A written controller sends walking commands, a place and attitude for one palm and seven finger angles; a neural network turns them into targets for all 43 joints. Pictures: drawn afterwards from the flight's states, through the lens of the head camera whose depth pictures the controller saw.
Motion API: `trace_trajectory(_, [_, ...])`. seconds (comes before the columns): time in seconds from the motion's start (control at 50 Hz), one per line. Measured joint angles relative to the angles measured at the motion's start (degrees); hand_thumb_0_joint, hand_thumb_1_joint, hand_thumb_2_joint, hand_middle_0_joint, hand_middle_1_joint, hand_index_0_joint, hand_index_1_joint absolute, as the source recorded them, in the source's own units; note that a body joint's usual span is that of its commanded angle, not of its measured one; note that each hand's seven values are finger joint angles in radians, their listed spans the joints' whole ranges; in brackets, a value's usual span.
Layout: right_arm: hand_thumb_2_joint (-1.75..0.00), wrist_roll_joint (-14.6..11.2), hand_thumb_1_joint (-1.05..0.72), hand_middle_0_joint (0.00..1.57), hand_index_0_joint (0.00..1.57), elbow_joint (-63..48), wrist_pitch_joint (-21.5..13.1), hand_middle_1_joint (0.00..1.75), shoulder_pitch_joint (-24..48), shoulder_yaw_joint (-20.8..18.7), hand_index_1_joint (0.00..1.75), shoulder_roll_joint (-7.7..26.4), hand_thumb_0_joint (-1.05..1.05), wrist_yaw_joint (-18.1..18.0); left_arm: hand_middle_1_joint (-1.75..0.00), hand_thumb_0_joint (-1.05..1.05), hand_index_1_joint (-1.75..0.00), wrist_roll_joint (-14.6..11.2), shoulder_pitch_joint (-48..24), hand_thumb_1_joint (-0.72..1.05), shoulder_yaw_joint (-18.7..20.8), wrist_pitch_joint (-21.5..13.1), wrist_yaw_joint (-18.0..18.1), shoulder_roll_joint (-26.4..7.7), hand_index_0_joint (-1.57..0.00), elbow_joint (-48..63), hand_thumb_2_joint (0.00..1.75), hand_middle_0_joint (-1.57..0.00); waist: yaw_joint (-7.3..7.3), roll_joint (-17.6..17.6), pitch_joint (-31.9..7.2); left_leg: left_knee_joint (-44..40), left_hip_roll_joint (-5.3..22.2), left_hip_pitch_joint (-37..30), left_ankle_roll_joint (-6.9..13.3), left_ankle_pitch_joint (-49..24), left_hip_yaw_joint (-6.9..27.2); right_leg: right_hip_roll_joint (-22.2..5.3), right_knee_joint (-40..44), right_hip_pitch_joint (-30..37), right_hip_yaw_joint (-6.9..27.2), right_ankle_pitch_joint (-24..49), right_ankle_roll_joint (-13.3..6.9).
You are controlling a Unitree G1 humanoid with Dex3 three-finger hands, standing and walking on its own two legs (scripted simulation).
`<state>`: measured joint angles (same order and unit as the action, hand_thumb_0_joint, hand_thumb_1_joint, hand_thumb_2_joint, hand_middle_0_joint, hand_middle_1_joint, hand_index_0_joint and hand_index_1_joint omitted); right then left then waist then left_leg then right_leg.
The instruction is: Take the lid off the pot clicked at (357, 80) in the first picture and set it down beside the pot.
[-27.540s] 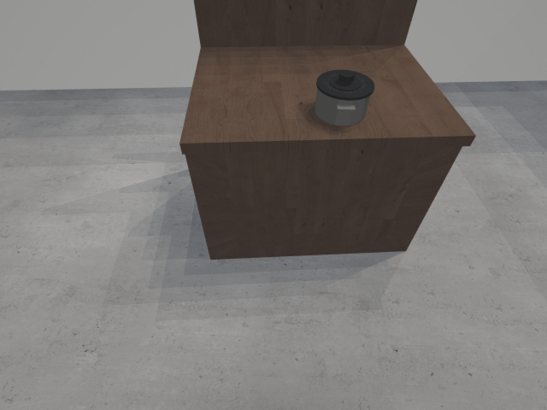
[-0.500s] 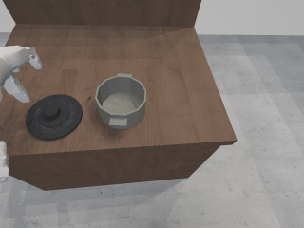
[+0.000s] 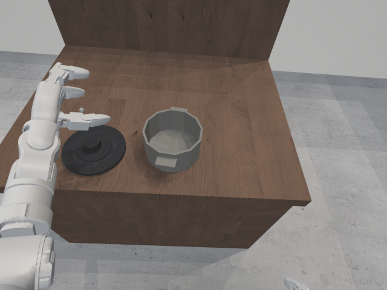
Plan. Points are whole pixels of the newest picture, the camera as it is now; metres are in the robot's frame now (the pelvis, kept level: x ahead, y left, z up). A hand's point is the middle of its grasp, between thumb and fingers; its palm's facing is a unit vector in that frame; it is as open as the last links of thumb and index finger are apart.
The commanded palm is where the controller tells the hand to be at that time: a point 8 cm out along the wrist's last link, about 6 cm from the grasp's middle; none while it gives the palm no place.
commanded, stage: draw the hand back to the body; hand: left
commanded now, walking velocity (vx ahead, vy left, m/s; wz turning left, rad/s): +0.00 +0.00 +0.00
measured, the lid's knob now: (92, 143) +0.48 +0.32 -0.07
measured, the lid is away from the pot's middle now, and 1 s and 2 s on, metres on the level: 0.23 0.23 0.23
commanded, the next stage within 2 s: step back with the hand held close in 1.56 s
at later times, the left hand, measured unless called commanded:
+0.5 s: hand (80, 134) +0.34 +0.23 +0.15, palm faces +0.40 -0.85 -0.33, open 8.8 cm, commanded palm +0.28 +0.27 +0.16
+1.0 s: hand (69, 201) +0.21 +0.20 +0.16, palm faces +0.42 -0.85 -0.33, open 7.4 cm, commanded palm +0.16 +0.23 +0.17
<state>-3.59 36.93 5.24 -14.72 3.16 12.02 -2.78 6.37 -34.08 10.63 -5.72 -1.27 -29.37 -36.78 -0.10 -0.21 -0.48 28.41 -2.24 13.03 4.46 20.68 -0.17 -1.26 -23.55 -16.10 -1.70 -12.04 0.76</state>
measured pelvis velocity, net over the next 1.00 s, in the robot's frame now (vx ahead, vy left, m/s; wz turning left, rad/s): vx -0.05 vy -0.06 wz -0.01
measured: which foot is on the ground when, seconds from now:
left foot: down 0.00-1.00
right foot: down 0.00-1.00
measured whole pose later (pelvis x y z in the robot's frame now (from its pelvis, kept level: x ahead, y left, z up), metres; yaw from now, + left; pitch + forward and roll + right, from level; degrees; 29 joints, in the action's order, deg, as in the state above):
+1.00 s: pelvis -0.05 -0.06 +0.01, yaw -1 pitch -5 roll -1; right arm -2.4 38.6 -6.5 -10.4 2.5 14.2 -3.9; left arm -4.0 7.6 17.5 -3.6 5.3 -20.4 4.2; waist 2.2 4.5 1.9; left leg 24.2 1.3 3.7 -0.1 15.9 -0.2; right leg 1.5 -21.4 -7.9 -4.6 -9.1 -2.3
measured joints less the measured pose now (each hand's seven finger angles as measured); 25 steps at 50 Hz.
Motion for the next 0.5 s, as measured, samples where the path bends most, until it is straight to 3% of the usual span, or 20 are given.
trace_trajectory(0.04, [-0.90, 0.8, -0.90, 0.20, 0.20, 0.2, -2.0, 0.30, 0.0, 0.0, 0.30, 0.0, 0.00, 0.1, -1.02, 0.00, -1.02, -1.5, 2.6, 0.21, 2.1, 0.6, 1.6, 1.7, -0.26, 4.2, 0.26, -0.26, -0.60, 0.3, 0.7, -0.9, 0.4, -1.8, -0.6, -0.3, -0.1, 0.3, -1.1, 0.7, -0.6, 0.2, -1.7])
trace_trajectory(0.08, [-0.90, 1.4, -0.90, 0.20, 0.20, -0.2, -3.3, 0.30, -0.3, 0.0, 0.30, 0.3, 0.01, 0.4, -1.00, 0.00, -1.00, -2.7, 7.0, 0.23, 5.3, 0.3, 2.9, 1.8, -0.26, 8.1, 0.28, -0.26, -1.51, 1.2, 0.5, -1.4, 0.9, -3.1, -1.3, -0.3, -0.6, 0.6, -0.7, 1.7, -0.9, 0.4, -2.2])
trace_trajectory(0.16, [-0.90, 1.1, -0.90, 0.20, 0.20, 0.3, -3.8, 0.30, -1.2, -0.3, 0.30, 1.2, 0.01, 0.2, -0.94, 0.00, -0.95, -6.2, 10.9, 0.28, 7.4, 1.2, 4.8, 0.7, -0.26, 10.5, 0.32, -0.25, -1.20, 2.0, -0.6, -0.8, 1.5, -3.3, -0.9, 1.2, -1.4, 1.0, 0.7, 2.8, -0.9, -1.2, 0.5])
trace_trajectory(0.2, [-0.90, 0.9, -0.90, 0.20, 0.20, 1.3, -4.1, 0.30, -1.2, -0.8, 0.30, 1.7, 0.01, 0.0, -0.91, 0.00, -0.92, -7.1, 11.9, 0.31, 7.2, 1.9, 5.2, 1.5, -0.25, 12.7, 0.35, -0.25, -0.76, 2.0, 0.0, -0.6, 1.7, -3.4, -1.1, 1.2, -1.2, 1.2, 0.4, 2.9, -1.2, -1.4, 1.0])
trace_trajectory(0.3, [-0.90, 1.4, -0.90, 0.20, 0.20, 2.0, -5.5, 0.30, -1.3, -1.7, 0.30, 3.1, 0.01, 0.1, -0.83, 0.01, -0.83, -7.2, 19.3, 0.39, 8.5, 2.3, 5.4, 3.1, -0.25, 20.3, 0.43, -0.24, -0.58, 2.8, 0.5, -2.0, 2.1, -4.8, -2.6, -0.5, -1.1, 1.4, 1.0, 3.9, -1.5, -0.7, -0.5])
trace_trajectory(0.5, [-0.90, 0.9, -0.90, 0.20, 0.20, 2.2, -6.8, 0.30, 1.4, -2.2, 0.30, 3.9, 0.01, -0.7, -0.64, 0.01, -0.65, -8.5, 25.2, 0.56, 8.3, 3.4, 6.2, 4.9, -0.23, 25.7, 0.59, -0.23, 0.32, 3.7, 0.7, -3.5, 3.1, -6.7, -3.3, -1.1, -0.5, 2.4, 1.5, 5.5, -2.3, -0.4, -1.5])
